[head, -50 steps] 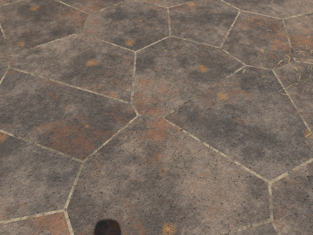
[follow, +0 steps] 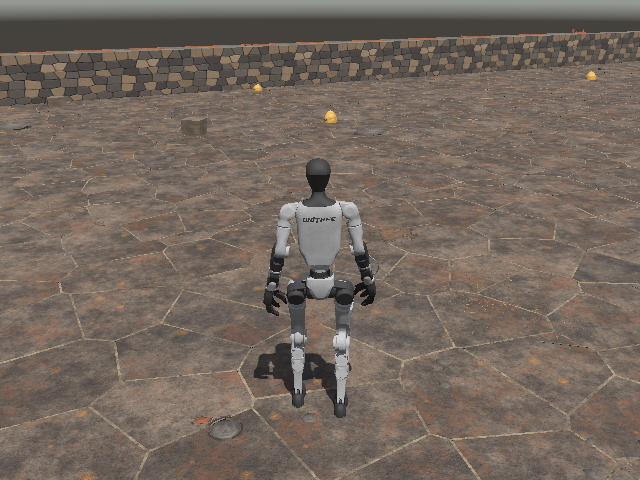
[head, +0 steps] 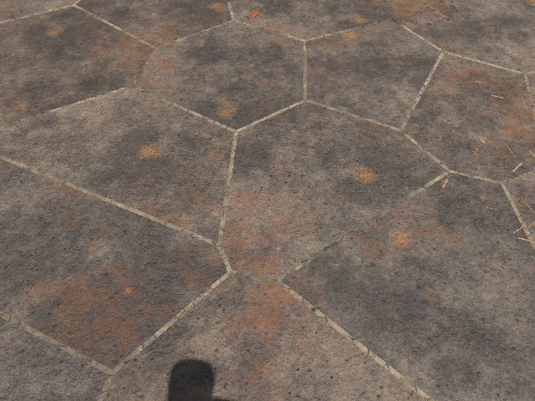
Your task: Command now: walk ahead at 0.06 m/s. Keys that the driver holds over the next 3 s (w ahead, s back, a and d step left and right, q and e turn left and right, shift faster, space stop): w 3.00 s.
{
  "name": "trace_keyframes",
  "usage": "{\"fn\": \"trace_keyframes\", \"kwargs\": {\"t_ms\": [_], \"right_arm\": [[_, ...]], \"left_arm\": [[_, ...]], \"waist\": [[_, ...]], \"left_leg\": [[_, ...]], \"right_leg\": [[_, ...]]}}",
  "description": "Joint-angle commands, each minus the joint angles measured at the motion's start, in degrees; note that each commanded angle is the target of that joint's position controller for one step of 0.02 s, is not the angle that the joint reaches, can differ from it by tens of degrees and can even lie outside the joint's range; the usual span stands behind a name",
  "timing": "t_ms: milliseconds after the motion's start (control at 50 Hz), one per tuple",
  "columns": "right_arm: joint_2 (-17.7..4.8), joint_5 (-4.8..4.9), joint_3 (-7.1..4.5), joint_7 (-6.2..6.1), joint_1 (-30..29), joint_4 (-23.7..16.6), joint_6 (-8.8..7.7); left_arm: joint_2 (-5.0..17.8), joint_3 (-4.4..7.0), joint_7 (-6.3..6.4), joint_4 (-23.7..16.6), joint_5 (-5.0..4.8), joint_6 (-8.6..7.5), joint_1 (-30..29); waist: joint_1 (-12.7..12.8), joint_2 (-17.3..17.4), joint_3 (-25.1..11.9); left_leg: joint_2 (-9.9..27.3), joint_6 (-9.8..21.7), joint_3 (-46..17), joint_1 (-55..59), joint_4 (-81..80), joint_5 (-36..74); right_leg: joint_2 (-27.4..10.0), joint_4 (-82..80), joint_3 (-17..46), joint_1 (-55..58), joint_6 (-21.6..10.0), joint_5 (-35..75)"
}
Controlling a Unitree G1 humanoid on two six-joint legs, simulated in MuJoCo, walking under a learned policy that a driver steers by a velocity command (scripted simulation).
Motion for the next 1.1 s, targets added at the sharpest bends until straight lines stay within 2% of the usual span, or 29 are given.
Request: {"fn": "trace_keyframes", "kwargs": {"t_ms": [20, 80, 100, 140, 160, 180, 200, 240, 280, 300, 320, 340, 380, 400, 440, 580, 660, 720, 760, 800, 820, 840, 860, 880, 900, 940, 980, 1040, 1100], "right_arm": [[-6.1, 0.18, -1.17, -0.2, 1.2, -0.6, -0.17], [-7.1, 1.13, -1.82, -0.2, 1.7, -0.1, -0.04], [-6.8, 1.27, -1.75, -0.14, 1.1, -0.5, -0.69], [-5.4, 1.54, -1.45, 0.45, -1.6, -1.7, -2.66], [-4.2, 1.51, -1.19, 0.99, -3.4, -2.6, -3.69], [-3.4, 1.42, -0.97, 1.56, -4.7, -3.5, -4.5], [-3.6, 1.21, -0.96, 2.0, -5.5, -3.9, -5.03], [-3.4, 1.47, -0.98, 2.64, -3.5, -3.5, -5.39], [-4.9, 1.97, -2.13, 2.77, 6.9, 0.3, -5.06], [-9.3, 1.62, -3.83, 2.52, 15.1, 2.8, -4.83], [-15.9, 1.52, -5.56, 2.65, 23.5, 4.3, -4.77], [-10.9, 0.56, -3.47, 3.01, 22.7, 4.0, -5.2], [-5.9, 0.26, -1.38, 3.1, 13.6, 1.4, -5.68], [-5.5, 0.36, -0.94, 3.31, 11.5, 0.6, -5.68], [-4.4, -0.05, -0.19, 3.08, 11.7, 0.8, -5.19], [-8.4, -0.52, -0.54, 0.89, 16.0, 1.2, -4.46], [-8.5, 0.32, -0.99, 0.81, 19.2, 2.3, -4.32], [-9.1, 0.65, -1.56, 0.67, 19.3, 2.7, -3.81], [-10.5, 0.59, -2.09, 0.64, 17.6, 2.2, -3.46], [-10.1, 0.22, -1.83, 0.71, 15.6, 1.3, -2.83], [-8.0, -0.77, -0.87, 0.88, 16.3, -0.1, -2.9], [0.7, 0.24, 1.36, 1.67, 23.7, 0.1, -4.26], [-5.4, 1.84, -0.05, 1.9, 18.1, -0.1, -5.73], [-8.3, 2.96, -0.88, 1.9, 12.5, -2.3, -6.47], [-8.7, 2.63, -1.05, 1.33, 9.9, -2.9, -6.61], [-7.1, 1.33, -1.76, 0.71, 11.1, -2.6, -5.29], [-5.3, 1.32, -1.81, 0.49, 12.3, -2.5, -3.97], [-6.4, 0.62, -2.3, 0.21, 5.6, -5.1, -3.21], [-6.3, 0.16, -2.4, 0.61, -0.2, -7.0, -3.45]], "left_arm": [[4.2, 0.88, 0.19, 0.2, -0.14, -0.06, 4.6], [5.3, 1.4, 0.35, 0.2, -1.07, -0.11, 4.6], [5.3, 1.4, 0.43, 0.0, -1.43, -0.78, 5.2], [6.5, 1.73, 0.36, 0.7, -1.87, -2.57, 9.0], [8.4, 2.29, 0.23, 1.3, -2.0, -3.33, 11.3], [10.2, 2.88, 0.12, 1.6, -2.05, -3.89, 11.5], [9.8, 2.88, -0.06, 1.6, -1.89, -4.34, 11.5], [8.9, 2.71, -0.58, 1.0, -1.9, -4.6, 10.4], [9.3, 2.6, -1.0, -1.1, -2.09, -4.13, 4.3], [8.7, 2.38, -1.06, -2.8, -1.94, -4.28, 0.7], [4.9, 1.5, -0.83, -4.8, -1.74, -5.05, 1.1], [5.0, 1.56, -0.9, -5.5, -1.8, -5.81, -0.2], [5.6, 2.05, -1.65, -5.0, -3.38, -6.04, 0.5], [5.5, 2.4, -1.56, -4.8, -2.99, -5.87, 0.1], [5.7, 3.22, -1.45, -4.6, -2.28, -4.88, 0.0], [2.9, 2.4, -1.86, -9.8, -1.65, -3.83, -14.2], [3.5, 1.88, -2.98, -11.7, -2.03, -4.09, -20.5], [4.5, 1.84, -4.06, -13.2, -2.15, -4.69, -22.6], [6.8, 2.78, -4.32, -12.7, -2.1, -4.99, -18.7], [11.2, 5.32, -3.76, -7.7, -2.08, -4.81, -1.8], [15.8, 6.49, -3.07, -5.5, -1.35, -4.55, 8.9], [17.4, 6.26, -3.63, -4.5, -0.57, -4.57, 11.5], [12.2, 4.76, -3.83, -4.8, -1.0, -4.93, 8.7], [9.9, 3.98, -3.75, -5.8, -1.3, -5.3, 2.8], [8.3, 3.27, -3.88, -7.1, -1.01, -5.62, -2.6], [5.5, 2.37, -4.3, -6.9, 0.21, -6.14, -6.0], [5.5, 2.21, -4.09, -5.7, 0.03, -6.11, -4.3], [8.6, 2.67, -2.7, -4.6, 0.06, -6.07, -0.7], [9.1, 2.65, -1.66, -3.9, -0.12, -5.54, 2.9]], "waist": [[0.1, 1.5, -5.0], [-0.4, -0.9, 1.4], [0.0, -1.1, 4.3], [1.6, -3.1, 7.1], [2.3, -6.4, 7.3], [2.0, -9.4, 7.9], [1.9, -9.0, 8.0], [0.2, -7.6, 6.5], [-5.7, -5.9, 3.5], [-9.1, 0.2, 1.1], [-10.8, 16.0, -3.5], [-9.1, 13.5, -4.2], [-4.0, 4.8, 0.1], [-2.8, 2.6, 1.8], [-1.6, 4.2, 1.9], [-3.5, 4.3, 5.0], [-4.9, 4.3, 6.9], [-4.0, 4.5, 6.9], [-0.9, 6.2, 3.2], [7.5, 6.6, -7.0], [9.9, -1.1, -15.6], [4.8, -16.3, -24.5], [6.4, -10.4, -19.8], [4.9, -8.3, -11.2], [2.7, -2.4, -7.3], [-1.4, -2.5, -4.4], [-2.5, -3.5, -2.8], [-1.7, -2.3, 0.6], [-0.2, -2.2, 1.4]], "left_leg": [[3.1, 4.4, -3.2, 9.2, -2.2, 13.7], [1.1, 5.5, -2.6, 2.6, -2.0, -18.3], [1.2, 5.9, -3.2, -1.0, -2.1, -22.3], [0.6, 5.8, -2.1, -8.4, 1.8, -19.3], [-0.4, 5.2, 0.5, -12.7, 6.7, -14.0], [-0.6, 4.9, 2.9, -16.5, 10.9, -8.8], [0.3, 5.1, 2.7, -18.2, 12.4, -8.3], [0.9, 5.7, 3.1, -15.3, 10.2, -10.9], [-1.5, 6.9, 4.3, 6.4, 0.6, -5.6], [3.0, 9.1, -4.8, 17.7, -4.6, -4.2], [15.8, 16.6, -29.2, 29.9, -14.1, -5.2], [21.6, 18.5, -40.0, 30.7, -18.0, -0.1], [18.5, 14.2, -25.3, 23.9, -16.9, 3.8], [16.3, 12.5, -19.5, 21.0, -18.1, 6.6], [12.3, 9.7, -11.5, 17.2, -19.6, 12.1], [10.9, 10.0, -5.2, 14.1, -24.1, 15.6], [12.5, 10.1, -3.6, 17.2, -24.4, 13.9], [14.7, 9.4, -3.0, 22.4, -21.4, 18.4], [14.9, 8.2, -2.0, 23.9, -15.5, 33.6], [10.8, 5.6, 1.3, 18.1, 4.2, 45.8], [6.8, 3.6, 3.3, 3.5, 24.0, 25.9], [-4.1, 0.9, -1.7, -15.4, 42.4, -18.3], [-1.6, 2.5, -8.5, -21.2, 49.2, -19.3], [1.4, 3.6, -6.3, -24.8, 49.8, -14.2], [4.7, 3.8, -5.1, -21.9, 47.1, -8.3], [8.3, 3.9, -5.1, -14.9, 41.8, -3.1], [9.0, 3.5, -4.4, -13.4, 38.0, -2.7], [9.9, 1.4, -3.8, -20.0, 30.1, 3.6], [9.3, 0.2, -3.3, -24.3, 20.4, 12.5]], "right_leg": [[-2.1, -3.9, 1.7, -3.4, -0.9, 6.0], [-2.9, -4.5, 3.8, -8.4, -4.1, -15.9], [-4.3, -5.4, 5.9, -9.0, -5.4, -19.3], [-8.8, -8.1, 12.6, -4.8, -8.3, -20.2], [-13.3, -11.1, 18.7, -0.5, -10.5, -18.8], [-18.4, -13.0, 24.6, 3.1, -12.7, -14.0], [-20.7, -12.2, 26.5, 4.9, -13.5, -6.2], [-20.3, -9.5, 23.0, 5.9, -12.3, 4.3], [-14.0, -4.2, 13.6, -5.7, -7.8, 10.7], [-8.1, 9.0, 6.4, -13.9, -4.2, 18.8], [0.7, 31.9, -1.2, -27.4, 0.6, 9.6], [1.0, 43.5, 6.4, -34.7, -0.3, -10.9], [-5.0, 47.4, 8.6, -36.8, -3.2, -3.4], [-6.7, 43.6, 7.7, -36.2, -3.5, 0.8], [-8.3, 37.6, 5.9, -31.4, -3.0, 5.5], [-6.7, 15.3, 2.9, -31.8, 0.4, 18.6], [-5.5, 7.8, 2.2, -30.6, -0.5, 21.3], [-5.0, 4.4, 2.4, -29.9, -2.6, 18.2], [-2.5, 3.4, 0.6, -21.5, -4.4, 14.8], [0.4, 3.4, -0.9, 1.5, -7.3, 14.5], [-11.6, 3.9, 13.7, 20.2, -11.0, 11.5], [-23.9, -6.8, 43.6, 34.5, -19.7, -3.4], [-21.7, -11.9, 45.6, 30.3, -16.6, -7.9], [-20.4, -12.7, 36.5, 21.8, -14.1, -4.3], [-18.6, -14.2, 29.2, 12.2, -12.9, 2.6], [-14.8, -17.2, 20.1, 0.4, -11.5, 9.4], [-13.4, -19.7, 16.2, -3.4, -12.1, 10.4], [-13.6, -22.4, 14.0, -3.5, -12.9, 12.1], [-12.9, -22.6, 11.6, 0.0, -11.8, 15.1]]}}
